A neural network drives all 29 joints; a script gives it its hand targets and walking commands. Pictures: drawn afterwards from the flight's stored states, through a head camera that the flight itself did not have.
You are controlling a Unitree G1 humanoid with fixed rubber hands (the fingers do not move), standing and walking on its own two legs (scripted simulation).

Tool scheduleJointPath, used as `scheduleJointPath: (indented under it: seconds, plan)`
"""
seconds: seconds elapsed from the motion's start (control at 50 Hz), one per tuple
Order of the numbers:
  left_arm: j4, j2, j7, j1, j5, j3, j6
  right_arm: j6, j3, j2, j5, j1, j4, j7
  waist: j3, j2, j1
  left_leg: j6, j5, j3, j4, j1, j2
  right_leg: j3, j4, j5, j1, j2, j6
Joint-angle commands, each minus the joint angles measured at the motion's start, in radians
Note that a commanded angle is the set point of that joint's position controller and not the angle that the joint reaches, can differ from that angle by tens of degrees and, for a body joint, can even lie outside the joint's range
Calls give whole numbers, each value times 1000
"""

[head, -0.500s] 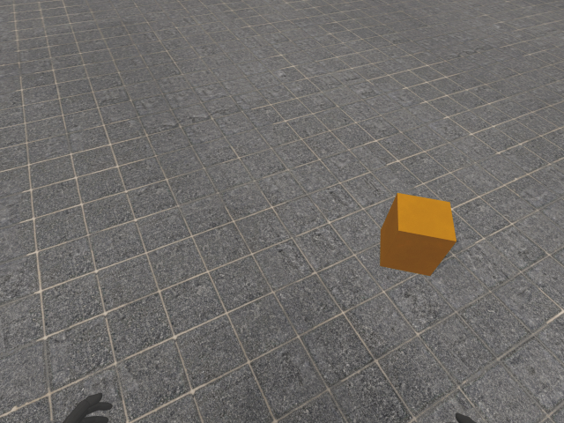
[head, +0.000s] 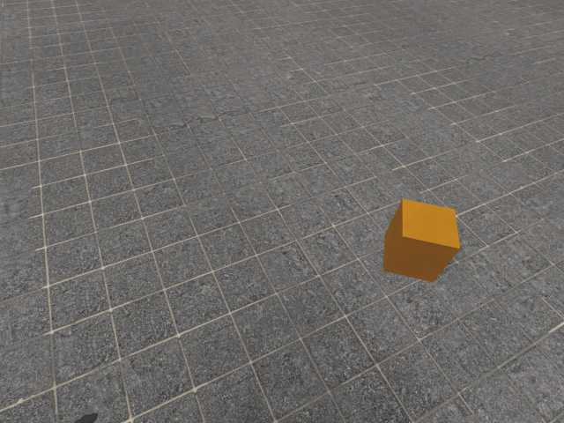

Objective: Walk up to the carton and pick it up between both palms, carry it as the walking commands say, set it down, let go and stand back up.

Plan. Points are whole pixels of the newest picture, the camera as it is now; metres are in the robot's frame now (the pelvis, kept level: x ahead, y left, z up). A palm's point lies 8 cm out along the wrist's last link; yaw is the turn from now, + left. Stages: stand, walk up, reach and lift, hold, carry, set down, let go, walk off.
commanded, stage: stand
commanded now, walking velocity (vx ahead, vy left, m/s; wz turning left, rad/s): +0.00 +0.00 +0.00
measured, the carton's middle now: (417, 241) +0.92 -0.59 -0.64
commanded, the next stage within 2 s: walk up in 0.56 s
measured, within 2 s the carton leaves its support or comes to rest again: neither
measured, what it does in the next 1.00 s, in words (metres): lifts its right foot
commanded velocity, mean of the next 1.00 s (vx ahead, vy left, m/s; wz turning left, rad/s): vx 0.13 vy -0.07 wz -0.13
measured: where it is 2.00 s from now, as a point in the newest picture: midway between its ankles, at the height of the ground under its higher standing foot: (369, 373)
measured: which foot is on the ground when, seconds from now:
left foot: down 0.00-1.00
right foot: down 0.00-0.76, up 0.78-1.00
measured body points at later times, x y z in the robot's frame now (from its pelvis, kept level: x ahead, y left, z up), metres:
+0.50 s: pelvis +0.00 -0.01 +0.01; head +0.02 -0.01 +0.46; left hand +0.09 +0.29 -0.12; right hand +0.09 -0.31 -0.12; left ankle +0.02 +0.12 -0.73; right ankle +0.01 -0.13 -0.73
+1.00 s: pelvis +0.03 -0.07 +0.00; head +0.06 -0.07 +0.45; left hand +0.15 +0.20 -0.13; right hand +0.02 -0.38 -0.13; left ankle +0.02 +0.12 -0.73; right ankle +0.06 -0.26 -0.69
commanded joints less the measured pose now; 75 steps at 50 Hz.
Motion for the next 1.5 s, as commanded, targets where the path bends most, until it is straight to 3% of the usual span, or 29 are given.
scheduleJointPath:
  seconds: [0.0,0.02,0.4,0.42,0.46,0.52,0.54,0.58,0.64,0.72,0.74,0.76,0.8,0.84,0.9,0.98,1.04,1.06,1.08,1.1,1.12,1.14,1.18,1.24,1.3,1.34,1.4,1.44,1.48]
  plan:
    - [-56,179,5,-62,-2,46,-24,-23,-54,-225,4,-11,-45,-19,-99,78,-28,30,165,-78,-113,81,99,102,-134,146,30,-97,-60]
    - [-60,189,8,-53,-8,40,-26,-18,-40,-202,0,-59,-24,-12,-82,55,11,38,145,-101,-141,44,118,80,-128,153,45,-86,-58]
    - [32,155,7,-80,1,37,-22,-20,-37,-199,-1,-75,33,-15,-124,-24,2,23,170,-91,-229,118,121,90,-205,162,119,-107,-38]
    - [28,188,6,-74,-8,36,-27,-16,-26,-198,1,-100,29,-10,-101,74,-1,17,179,-81,-226,108,116,99,-218,162,102,-106,-34]
    - [60,180,4,-41,-12,37,-27,-24,-33,-208,2,-46,48,-10,-135,71,-4,26,201,-92,-214,127,129,99,-208,228,156,-114,-39]
    - [42,161,2,-65,-6,38,-25,-23,-42,-238,-6,-48,32,-16,-82,55,-12,27,214,-73,-209,128,128,108,-231,215,112,-113,-40]
    - [65,202,8,-81,-8,40,-23,-19,-29,-187,-6,-43,40,-13,-117,-37,-24,25,211,-82,-229,136,134,92,-224,216,146,-107,-39]
    - [57,202,8,-42,-5,50,-20,-19,-36,-222,8,-82,46,-14,-129,51,-3,23,221,-71,-210,147,131,93,-224,228,145,-119,-36]
    - [67,180,9,-81,-6,40,-17,-18,-33,-217,-4,-33,59,-20,-70,-49,-10,13,187,-87,-242,119,126,93,-231,181,110,-108,-28]
    - [52,192,12,-92,-3,40,-16,-14,-34,-200,2,-62,43,-10,-92,26,-13,3,147,-81,-249,111,121,69,-237,150,116,-100,-26]
    - [-7,98,-47,-99,-4,75,40,29,-88,-242,-29,162,81,-63,-80,-10,-68,54,-371,-250,-230,301,293,25,2,-193,-261,-11,-41]
    - [-82,42,-75,-175,7,66,61,40,-120,-305,-34,171,93,-76,-1,223,-104,107,-416,-355,-361,351,475,7,311,-166,-509,-20,-20]
    - [-114,41,-92,-178,22,81,67,24,-112,-288,-28,125,48,-96,13,143,-69,103,-393,-349,-366,270,509,108,508,-101,-538,-91,3]
    - [-110,10,-114,-149,28,85,59,2,-93,-230,-33,158,32,-89,1,105,-67,42,-259,-241,-337,204,442,119,529,-42,-477,-116,11]
    - [-74,15,-124,-7,21,80,63,1,-102,-228,-21,-27,-16,-63,-94,155,51,20,-197,11,-310,113,364,21,411,-20,-251,-79,27]
    - [-96,-15,-106,-74,-2,61,54,-14,-81,-201,-46,71,-4,-15,15,300,-9,18,-324,86,-348,-27,318,-98,187,-70,-94,-54,35]
    - [14,40,-81,181,7,62,20,-5,-84,-165,-56,12,-35,7,-62,142,94,-9,-404,227,-84,-44,212,-196,69,2,99,4,27]
    - [46,91,-74,261,15,74,13,-3,-73,-121,-66,25,-31,11,-75,-46,138,-35,-346,265,160,-153,154,-111,3,-72,217,-44,-8]
    - [58,216,-44,430,33,108,-1,-17,-52,-60,-60,3,-87,20,-83,-324,209,-65,-364,211,529,-422,75,391,-250,-407,361,-287,-90]
    - [59,236,-29,484,14,97,-16,-25,-38,-29,-51,-93,-147,25,11,-403,206,-66,-353,84,719,-616,78,713,-440,-429,336,-411,-149]
    - [40,214,-17,401,17,89,-19,-35,-38,-25,-45,-111,-165,35,42,-363,166,-67,-295,9,782,-569,132,710,-432,-341,240,-406,-188]
    - [49,115,-12,333,16,70,-22,-43,-41,-25,-43,-98,-132,35,115,-270,123,-63,-191,-3,732,-497,186,558,-423,-313,93,-324,-143]
    - [11,50,-11,217,-9,64,-45,-55,-40,-33,-25,-52,-105,39,37,-202,58,-51,-55,8,651,-403,186,315,-331,-1,143,-245,-95]
    - [-16,35,-11,150,-10,69,-43,-43,-44,-28,-26,17,-91,32,-30,-140,13,-55,-33,44,436,-252,159,147,-301,126,59,-202,-118]
    - [-5,6,-16,205,4,61,-28,-28,-33,17,-17,-96,-105,20,9,-63,47,-88,21,133,198,-191,114,111,-290,163,39,-147,-138]
    - [33,28,-7,252,9,52,-31,-32,-32,29,-15,-117,-116,26,-9,-68,58,-101,19,127,147,-230,101,229,-283,221,118,-231,-186]
    - [28,-28,-8,223,-11,59,-34,-68,-49,3,-14,133,-37,-8,-156,47,-61,-59,144,117,-117,260,110,97,53,211,-58,-75,-104]
    - [-32,-86,-14,205,-1,50,-40,-64,-107,-221,-44,392,8,-28,-307,423,-158,73,-96,-479,-320,576,545,12,575,-268,-437,55,-23]
    - [-42,-84,-20,139,15,70,-31,-47,-93,-147,-34,307,-2,-35,-73,216,-114,82,-335,-406,-364,346,514,108,649,-116,-477,-65,-27]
